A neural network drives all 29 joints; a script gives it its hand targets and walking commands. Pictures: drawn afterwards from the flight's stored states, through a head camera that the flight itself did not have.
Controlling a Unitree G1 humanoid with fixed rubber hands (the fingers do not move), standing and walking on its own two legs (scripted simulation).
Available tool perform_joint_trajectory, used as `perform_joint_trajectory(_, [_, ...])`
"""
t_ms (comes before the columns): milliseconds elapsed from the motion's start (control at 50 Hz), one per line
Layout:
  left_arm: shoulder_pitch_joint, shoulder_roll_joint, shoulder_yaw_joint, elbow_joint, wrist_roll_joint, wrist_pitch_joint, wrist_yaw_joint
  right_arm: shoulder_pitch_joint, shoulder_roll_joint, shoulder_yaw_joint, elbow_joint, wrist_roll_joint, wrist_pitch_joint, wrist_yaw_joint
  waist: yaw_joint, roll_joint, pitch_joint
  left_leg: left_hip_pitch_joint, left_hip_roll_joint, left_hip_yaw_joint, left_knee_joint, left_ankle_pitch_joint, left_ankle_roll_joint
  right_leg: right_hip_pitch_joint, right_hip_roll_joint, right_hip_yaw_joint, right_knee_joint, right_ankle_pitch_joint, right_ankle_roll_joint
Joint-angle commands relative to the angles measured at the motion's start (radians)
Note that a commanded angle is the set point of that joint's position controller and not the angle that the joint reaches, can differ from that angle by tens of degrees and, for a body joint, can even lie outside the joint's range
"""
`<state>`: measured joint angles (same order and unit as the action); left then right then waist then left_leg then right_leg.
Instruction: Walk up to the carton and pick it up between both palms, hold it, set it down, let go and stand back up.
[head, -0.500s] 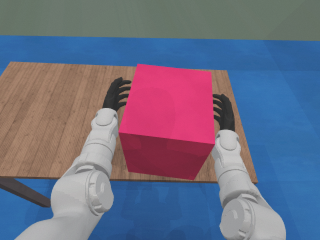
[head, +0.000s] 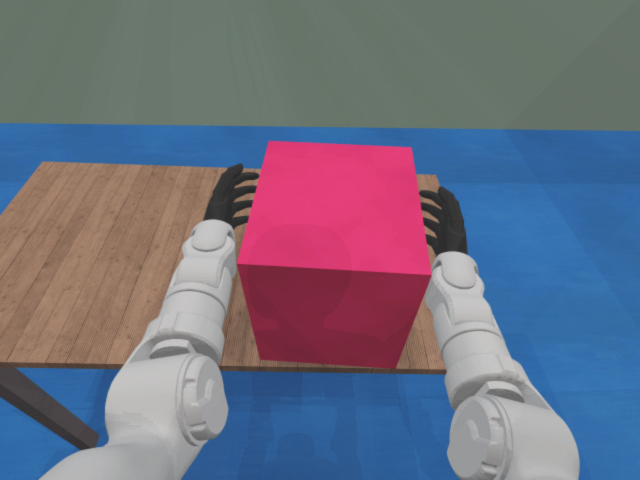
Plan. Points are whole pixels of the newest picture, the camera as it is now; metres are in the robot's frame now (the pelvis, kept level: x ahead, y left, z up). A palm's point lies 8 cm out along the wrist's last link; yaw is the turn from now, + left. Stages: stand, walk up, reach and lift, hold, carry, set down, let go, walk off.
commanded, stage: reach and lift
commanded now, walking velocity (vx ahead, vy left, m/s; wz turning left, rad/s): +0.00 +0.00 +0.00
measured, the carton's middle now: (333, 257) +0.43 +0.00 +0.03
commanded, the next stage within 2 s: none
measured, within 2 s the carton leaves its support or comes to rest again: neither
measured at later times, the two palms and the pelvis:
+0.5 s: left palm (215, 226) +0.40 +0.15 +0.13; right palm (456, 244) +0.38 -0.15 +0.12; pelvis -0.01 -0.01 +0.00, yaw +0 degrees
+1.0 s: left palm (209, 222) +0.37 +0.15 +0.16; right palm (469, 232) +0.37 -0.15 +0.15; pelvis -0.01 -0.01 +0.00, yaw +1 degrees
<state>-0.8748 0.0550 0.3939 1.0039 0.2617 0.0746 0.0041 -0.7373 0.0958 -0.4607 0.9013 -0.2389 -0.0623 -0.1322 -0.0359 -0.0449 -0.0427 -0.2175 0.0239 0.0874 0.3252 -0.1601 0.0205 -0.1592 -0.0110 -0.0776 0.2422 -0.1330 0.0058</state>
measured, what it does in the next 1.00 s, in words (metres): stands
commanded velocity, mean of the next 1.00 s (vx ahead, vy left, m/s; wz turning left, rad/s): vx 0.00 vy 0.00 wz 0.00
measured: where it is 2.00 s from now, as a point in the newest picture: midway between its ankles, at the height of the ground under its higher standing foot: outside the picture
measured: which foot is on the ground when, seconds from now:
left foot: down 0.00-1.00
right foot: down 0.00-1.00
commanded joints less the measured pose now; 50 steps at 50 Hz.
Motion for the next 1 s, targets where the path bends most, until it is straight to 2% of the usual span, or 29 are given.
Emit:
perform_joint_trajectory(0, [-0.582, -0.582, -0.255, -0.123, 0.0, 0.019, -0.174, -0.719, 0.516, 0.315, -0.158, 0.016, -0.038, 0.141, -0.004, 0.079, -0.464, 0.207, -0.017, 0.002, -0.012, 0.305, -0.05, 0.235, 0.035, 0.002, 0.038, 0.303, 0.009])
perform_joint_trajectory(60, [-0.568, -0.576, -0.248, -0.159, 0.011, 0.052, -0.171, -0.727, 0.501, 0.321, -0.177, 0.027, -0.026, 0.143, 0.007, 0.073, -0.428, 0.206, -0.019, 0.007, -0.022, 0.274, -0.048, 0.24, 0.037, -0.001, 0.034, 0.272, 0.014])
perform_joint_trajectory(240, [-0.563, -0.607, -0.326, -0.286, -0.014, 0.105, -0.142, -0.746, 0.48, 0.369, -0.2, 0.066, -0.028, 0.143, 0.008, 0.087, -0.441, 0.271, -0.017, 0.002, -0.006, 0.294, -0.059, 0.197, 0.047, -0.012, 0.032, 0.238, 0.013])
perform_joint_trajectory(380, [-0.542, -0.635, -0.404, -0.381, -0.057, 0.153, -0.132, -0.757, 0.476, 0.448, -0.237, 0.142, -0.006, 0.122, -0.01, 0.079, -0.454, 0.297, -0.025, -0.015, 0.017, 0.34, -0.064, 0.204, 0.052, -0.007, 0.037, 0.294, 0.023])
perform_joint_trajectory(540, [-0.509, -0.635, -0.449, -0.494, -0.078, 0.222, -0.135, -0.752, 0.486, 0.555, -0.314, 0.238, 0.056, 0.089, -0.016, 0.062, -0.429, 0.286, -0.042, -0.033, 0.013, 0.317, -0.053, 0.247, 0.051, 0.004, 0.046, 0.345, 0.04])
perform_joint_trajectory(760, [-0.494, -0.63, -0.478, -0.6, -0.086, 0.32, -0.142, -0.77, 0.465, 0.619, -0.394, 0.32, 0.118, 0.066, -0.024, 0.059, -0.381, 0.29, -0.049, -0.045, 0.003, 0.248, -0.044, 0.221, 0.052, 0.002, 0.037, 0.277, 0.042])
perform_joint_trajectory(980, [-0.469, -0.638, -0.521, -0.702, -0.095, 0.391, -0.139, -0.763, 0.454, 0.67, -0.464, 0.378, 0.159, 0.055, -0.041, 0.062, -0.372, 0.331, -0.051, -0.061, 0.012, 0.263, -0.046, 0.2, 0.057, -0.005, 0.029, 0.256, 0.042])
